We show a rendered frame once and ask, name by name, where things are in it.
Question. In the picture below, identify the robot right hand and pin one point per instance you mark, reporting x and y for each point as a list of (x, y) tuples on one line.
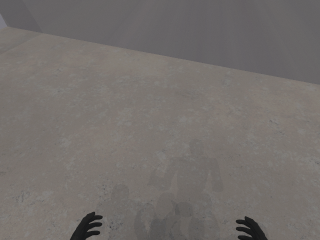
[(255, 231)]

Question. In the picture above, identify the robot left hand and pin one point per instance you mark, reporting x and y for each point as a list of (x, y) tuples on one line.
[(81, 231)]

